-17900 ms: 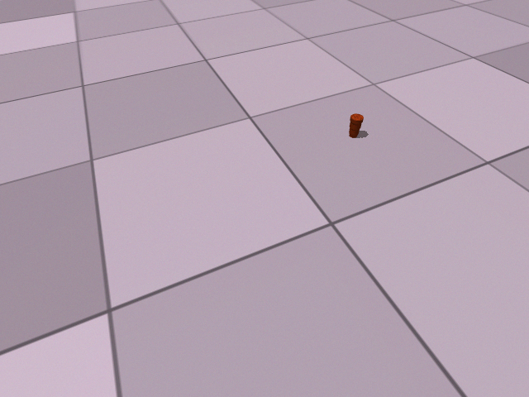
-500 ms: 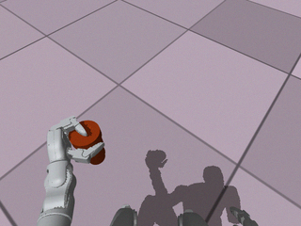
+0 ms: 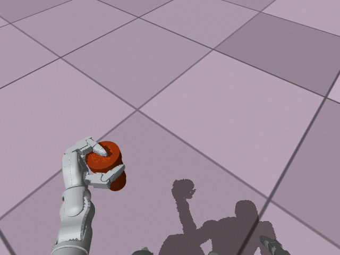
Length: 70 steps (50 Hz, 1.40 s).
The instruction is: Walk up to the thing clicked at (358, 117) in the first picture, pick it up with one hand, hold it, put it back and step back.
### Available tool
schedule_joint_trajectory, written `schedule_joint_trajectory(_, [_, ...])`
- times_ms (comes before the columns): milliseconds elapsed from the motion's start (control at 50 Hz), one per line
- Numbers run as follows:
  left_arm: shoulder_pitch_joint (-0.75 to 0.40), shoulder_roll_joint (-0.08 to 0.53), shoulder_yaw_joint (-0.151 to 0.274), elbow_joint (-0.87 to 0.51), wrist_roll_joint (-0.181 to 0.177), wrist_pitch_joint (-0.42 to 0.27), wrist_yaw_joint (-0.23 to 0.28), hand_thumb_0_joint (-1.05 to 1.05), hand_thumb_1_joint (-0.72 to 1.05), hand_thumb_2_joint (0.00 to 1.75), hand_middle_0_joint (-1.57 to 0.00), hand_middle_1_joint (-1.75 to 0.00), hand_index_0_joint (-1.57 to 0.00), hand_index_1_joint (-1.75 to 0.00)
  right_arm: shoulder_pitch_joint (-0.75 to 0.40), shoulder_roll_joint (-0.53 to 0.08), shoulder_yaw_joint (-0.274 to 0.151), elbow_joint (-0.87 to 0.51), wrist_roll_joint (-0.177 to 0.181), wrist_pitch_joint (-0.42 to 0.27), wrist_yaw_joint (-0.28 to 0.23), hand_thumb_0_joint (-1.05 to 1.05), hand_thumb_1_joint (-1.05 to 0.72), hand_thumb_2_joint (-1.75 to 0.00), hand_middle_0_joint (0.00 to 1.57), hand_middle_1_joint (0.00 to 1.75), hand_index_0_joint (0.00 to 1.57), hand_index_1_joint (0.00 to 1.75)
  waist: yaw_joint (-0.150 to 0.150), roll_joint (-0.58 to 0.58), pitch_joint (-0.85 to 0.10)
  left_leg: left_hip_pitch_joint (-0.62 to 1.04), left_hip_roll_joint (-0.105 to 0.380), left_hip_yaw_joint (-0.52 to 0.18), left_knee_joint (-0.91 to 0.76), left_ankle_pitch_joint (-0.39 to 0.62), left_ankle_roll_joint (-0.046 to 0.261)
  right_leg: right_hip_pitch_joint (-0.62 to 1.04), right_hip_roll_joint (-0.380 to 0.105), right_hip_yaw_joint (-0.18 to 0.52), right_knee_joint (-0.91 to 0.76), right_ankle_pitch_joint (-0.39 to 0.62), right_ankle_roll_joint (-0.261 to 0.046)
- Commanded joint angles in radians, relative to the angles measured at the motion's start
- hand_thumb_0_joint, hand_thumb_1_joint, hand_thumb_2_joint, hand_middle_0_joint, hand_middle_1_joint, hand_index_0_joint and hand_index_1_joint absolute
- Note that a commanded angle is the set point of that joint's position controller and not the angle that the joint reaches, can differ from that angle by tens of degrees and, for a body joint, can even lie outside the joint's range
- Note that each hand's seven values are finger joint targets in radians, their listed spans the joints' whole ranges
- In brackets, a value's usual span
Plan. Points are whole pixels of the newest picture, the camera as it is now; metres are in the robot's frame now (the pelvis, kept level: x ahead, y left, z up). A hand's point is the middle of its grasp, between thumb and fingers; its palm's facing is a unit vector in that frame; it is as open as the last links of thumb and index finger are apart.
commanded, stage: lift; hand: left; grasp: from the side
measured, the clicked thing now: (110, 169) +0.34 +0.18 -0.02
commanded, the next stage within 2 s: hold in 0.14 s
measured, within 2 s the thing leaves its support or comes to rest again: neither
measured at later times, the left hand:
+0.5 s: hand (102, 158) +0.34 +0.18 +0.05, palm faces +0.28 -0.96 -0.04, open 7.2 cm
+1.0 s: hand (101, 157) +0.33 +0.18 +0.07, palm faces +0.28 -0.96 -0.04, open 7.0 cm
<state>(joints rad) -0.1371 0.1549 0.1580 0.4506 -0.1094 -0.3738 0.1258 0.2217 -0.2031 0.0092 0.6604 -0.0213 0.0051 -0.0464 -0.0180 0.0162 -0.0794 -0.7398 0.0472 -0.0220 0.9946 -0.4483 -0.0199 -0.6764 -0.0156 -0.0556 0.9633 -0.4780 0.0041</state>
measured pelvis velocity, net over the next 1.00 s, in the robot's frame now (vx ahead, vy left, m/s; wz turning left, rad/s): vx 0.00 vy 0.00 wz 0.00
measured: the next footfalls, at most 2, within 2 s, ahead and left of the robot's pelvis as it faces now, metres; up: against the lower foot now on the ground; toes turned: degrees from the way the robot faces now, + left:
none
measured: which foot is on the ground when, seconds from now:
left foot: down 0.00-1.00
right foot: down 0.00-1.00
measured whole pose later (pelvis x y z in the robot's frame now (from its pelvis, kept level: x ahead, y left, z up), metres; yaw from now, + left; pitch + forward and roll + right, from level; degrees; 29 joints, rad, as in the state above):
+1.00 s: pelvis +0.00 +0.00 +0.02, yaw +0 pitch +6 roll -1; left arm -0.10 0.13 0.13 0.43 -0.09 -0.35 0.15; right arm 0.21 -0.20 0.01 0.67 -0.02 0.01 -0.04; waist -0.01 0.01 -0.04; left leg -0.56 0.04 -0.01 0.84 -0.39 -0.02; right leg -0.50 -0.02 -0.04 0.82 -0.42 0.01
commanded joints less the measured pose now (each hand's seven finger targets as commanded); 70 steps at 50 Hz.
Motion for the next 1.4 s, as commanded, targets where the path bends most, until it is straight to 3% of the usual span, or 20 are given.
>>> schedule_joint_trajectory(0, [-0.300, 0.134, 0.048, -0.265, -0.004, -0.106, 0.011, 0.00, 0.12, 1.17, -1.16, -1.29, -1.17, -1.29, -0.010, -0.133, -0.050, -0.115, -0.007, -0.029, -0.007, 0.00, -0.92, -0.90, 0.20, 0.30, 0.20, 0.30, -0.007, 0.015, -0.334, 0.241, -0.030, 0.006, -0.143, 0.272, 0.020, 0.151, 0.025, 0.018, -0.150, 0.346, -0.005])
schedule_joint_trajectory(80, [-0.310, 0.155, 0.071, -0.305, -0.008, -0.111, 0.015, 0.00, 0.10, 1.16, -1.15, -1.28, -1.17, -1.28, -0.009, -0.126, -0.047, -0.110, -0.007, -0.025, -0.009, 0.00, -0.92, -0.90, 0.20, 0.30, 0.20, 0.30, 0.003, 0.022, -0.333, 0.243, -0.035, 0.018, -0.146, 0.296, 0.023, 0.193, 0.019, 0.029, -0.162, 0.392, 0.002])
schedule_joint_trajectory(100, [-0.271, 0.106, 0.028, -0.259, -0.007, -0.103, 0.012, 0.00, 0.10, 1.16, -1.16, -1.28, -1.17, -1.28, -0.015, -0.124, -0.044, -0.113, -0.007, -0.024, -0.008, 0.00, -0.92, -0.90, 0.20, 0.30, 0.20, 0.30, -0.009, 0.001, -0.304, 0.238, -0.034, 0.018, -0.152, 0.288, 0.023, 0.190, 0.020, 0.027, -0.169, 0.387, 0.004])
schedule_joint_trajectory(220, [-0.303, 0.117, 0.040, -0.273, -0.003, -0.114, 0.013, 0.00, 0.15, 1.19, -1.18, -1.31, -1.19, -1.31, -0.026, -0.132, -0.052, -0.120, -0.007, -0.021, -0.004, 0.00, -0.92, -0.90, 0.20, 0.30, 0.20, 0.30, -0.004, 0.022, -0.288, 0.266, -0.032, 0.011, -0.186, 0.259, 0.015, 0.179, 0.026, 0.017, -0.183, 0.333, -0.006])
schedule_joint_trajectory(380, [-0.263, 0.082, 0.018, -0.257, -0.009, -0.102, 0.021, 0.00, 0.16, 1.11, -1.19, -1.30, -1.21, -1.29, -0.027, -0.131, -0.051, -0.123, -0.003, -0.019, -0.003, 0.00, -0.93, -0.90, 0.20, 0.30, 0.20, 0.30, -0.010, -0.008, -0.275, 0.283, -0.030, 0.014, -0.202, 0.285, 0.017, 0.210, 0.029, 0.018, -0.200, 0.363, -0.002])
schedule_joint_trajectory(460, [-0.299, 0.134, 0.040, -0.312, 0.003, -0.104, 0.022, 0.00, 0.17, 1.11, -1.19, -1.30, -1.21, -1.29, -0.028, -0.130, -0.051, -0.123, -0.002, -0.016, -0.005, 0.00, -0.93, -0.90, 0.20, 0.30, 0.20, 0.30, -0.001, 0.018, -0.290, 0.297, -0.037, 0.024, -0.208, 0.294, 0.018, 0.240, 0.021, 0.028, -0.215, 0.385, 0.004])
schedule_joint_trajectory(500, [-0.258, 0.083, 0.014, -0.267, -0.005, -0.095, 0.021, 0.00, 0.19, 1.12, -1.19, -1.30, -1.21, -1.30, -0.032, -0.125, -0.048, -0.121, -0.002, -0.017, -0.006, 0.00, -0.93, -0.91, 0.20, 0.30, 0.20, 0.30, -0.006, 0.002, -0.268, 0.310, -0.034, 0.021, -0.216, 0.302, 0.018, 0.233, 0.023, 0.023, -0.217, 0.384, 0.002])
schedule_joint_trajectory(620, [-0.253, 0.102, 0.028, -0.287, 0.002, -0.089, 0.031, 0.00, 0.19, 1.11, -1.19, -1.29, -1.21, -1.29, -0.031, -0.128, -0.051, -0.118, -0.002, -0.020, -0.005, 0.00, -0.93, -0.91, 0.20, 0.30, 0.20, 0.30, 0.006, -0.002, -0.285, 0.335, -0.034, 0.020, -0.227, 0.330, 0.018, 0.265, 0.024, 0.021, -0.227, 0.406, 0.002])
schedule_joint_trajectory(640, [-0.261, 0.083, 0.007, -0.291, 0.000, -0.087, 0.028, 0.00, 0.18, 1.12, -1.20, -1.30, -1.22, -1.30, -0.040, -0.125, -0.048, -0.123, -0.001, -0.022, -0.006, 0.00, -0.93, -0.91, 0.20, 0.30, 0.20, 0.30, -0.002, -0.001, -0.262, 0.328, -0.035, 0.023, -0.233, 0.318, 0.018, 0.257, 0.022, 0.023, -0.233, 0.398, 0.003])
schedule_joint_trajectory(740, [-0.255, 0.085, 0.017, -0.275, 0.006, -0.083, 0.033, 0.00, 0.18, 1.11, -1.19, -1.30, -1.21, -1.29, -0.053, -0.127, -0.052, -0.121, -0.001, -0.024, -0.005, 0.00, -0.93, -0.91, 0.20, 0.30, 0.20, 0.30, 0.006, 0.006, -0.225, 0.330, -0.034, 0.020, -0.258, 0.276, 0.015, 0.245, 0.024, 0.015, -0.248, 0.345, -0.001])
schedule_joint_trajectory(780, [-0.308, 0.117, 0.032, -0.362, 0.007, -0.092, 0.038, 0.00, 0.20, 1.11, -1.20, -1.30, -1.22, -1.29, -0.053, -0.125, -0.051, -0.126, -0.001, -0.025, -0.006, 0.00, -0.93, -0.90, 0.20, 0.30, 0.20, 0.30, 0.008, 0.022, -0.257, 0.349, -0.035, 0.022, -0.264, 0.270, 0.013, 0.266, 0.023, 0.016, -0.252, 0.338, -0.002])
schedule_joint_trajectory(860, [-0.282, 0.078, 0.007, -0.269, 0.008, -0.079, 0.035, 0.00, 0.23, 1.12, -1.19, -1.30, -1.21, -1.29, -0.054, -0.128, -0.052, -0.120, 0.000, -0.030, -0.002, 0.00, -0.92, -0.90, 0.20, 0.30, 0.20, 0.30, -0.007, 0.005, -0.194, 0.333, -0.031, 0.016, -0.275, 0.245, 0.012, 0.225, 0.030, 0.010, -0.255, 0.312, -0.004])
schedule_joint_trajectory(960, [-0.301, 0.100, 0.011, -0.349, 0.005, -0.085, 0.034, 0.00, 0.24, 1.14, -1.20, -1.31, -1.21, -1.31, -0.043, -0.123, -0.048, -0.121, 0.001, -0.030, -0.002, 0.00, -0.93, -0.91, 0.20, 0.30, 0.20, 0.30, 0.001, 0.023, -0.273, 0.373, -0.033, 0.020, -0.269, 0.300, 0.012, 0.273, 0.025, 0.018, -0.255, 0.364, -0.002])
schedule_joint_trajectory(1100, [-0.299, 0.106, 0.018, -0.337, 0.003, -0.074, 0.031, 0.00, 0.22, 1.12, -1.18, -1.29, -1.20, -1.29, -0.055, -0.123, -0.051, -0.112, 0.004, -0.035, -0.004, 0.00, -0.93, -0.91, 0.20, 0.30, 0.20, 0.30, 0.004, 0.008, -0.226, 0.349, -0.039, 0.030, -0.275, 0.266, 0.018, 0.268, 0.017, 0.025, -0.280, 0.348, 0.004])
schedule_joint_trajectory(1120, [-0.248, 0.069, -0.008, -0.272, 0.005, -0.068, 0.027, 0.00, 0.22, 1.13, -1.18, -1.30, -1.20, -1.29, -0.058, -0.121, -0.048, -0.112, 0.004, -0.034, -0.002, 0.00, -0.92, -0.91, 0.20, 0.30, 0.20, 0.30, -0.008, -0.006, -0.195, 0.351, -0.036, 0.025, -0.279, 0.261, 0.017, 0.247, 0.022, 0.017, -0.275, 0.336, 0.002])
schedule_joint_trajectory(1180, [-0.289, 0.109, 0.022, -0.321, 0.009, -0.080, 0.031, 0.00, 0.26, 1.13, -1.17, -1.29, -1.19, -1.28, -0.047, -0.123, -0.052, -0.109, 0.002, -0.034, 0.002, 0.00, -0.92, -0.91, 0.20, 0.30, 0.20, 0.30, 0.003, 0.007, -0.234, 0.351, -0.036, 0.021, -0.278, 0.261, 0.016, 0.261, 0.022, 0.016, -0.271, 0.332, -0.001])
schedule_joint_trajectory(1240, [-0.262, 0.069, -0.002, -0.302, -0.002, -0.079, 0.027, 0.00, 0.25, 1.15, -1.18, -1.31, -1.20, -1.31, -0.052, -0.124, -0.052, -0.115, 0.003, -0.037, 0.004, 0.00, -0.92, -0.91, 0.20, 0.30, 0.20, 0.30, -0.001, 0.010, -0.258, 0.368, -0.036, 0.022, -0.271, 0.308, 0.015, 0.275, 0.024, 0.017, -0.261, 0.377, 0.001])
schedule_joint_trajectory(1280, [-0.298, 0.113, 0.032, -0.354, -0.001, -0.086, 0.035, 0.00, 0.26, 1.14, -1.16, -1.30, -1.18, -1.29, -0.039, -0.125, -0.052, -0.109, 0.005, -0.034, 0.003, 0.00, -0.92, -0.91, 0.20, 0.30, 0.20, 0.30, 0.011, 0.020, -0.265, 0.379, -0.032, 0.018, -0.274, 0.317, 0.011, 0.283, 0.026, 0.013, -0.259, 0.373, -0.003])
schedule_joint_trajectory(1320, [-0.256, 0.072, 0.000, -0.292, 0.006, -0.080, 0.034, 0.00, 0.25, 1.16, -1.18, -1.31, -1.20, -1.30, -0.048, -0.121, -0.052, -0.111, 0.003, -0.035, 0.006, 0.00, -0.93, -0.91, 0.20, 0.30, 0.20, 0.30, 0.002, 0.001, -0.223, 0.359, -0.031, 0.016, -0.282, 0.286, 0.011, 0.269, 0.028, 0.009, -0.264, 0.343, -0.003])
schedule_joint_trajectory(1380, [-0.353, 0.123, 0.026, -0.387, 0.003, -0.100, 0.037, 0.00, 0.25, 1.16, -1.17, -1.31, -1.19, -1.30, -0.047, -0.125, -0.053, -0.110, 0.003, -0.035, 0.005, 0.00, -0.92, -0.91, 0.20, 0.30, 0.20, 0.30, 0.001, 0.053, -0.252, 0.386, -0.032, 0.019, -0.287, 0.272, 0.008, 0.258, 0.026, 0.016, -0.264, 0.330, -0.005])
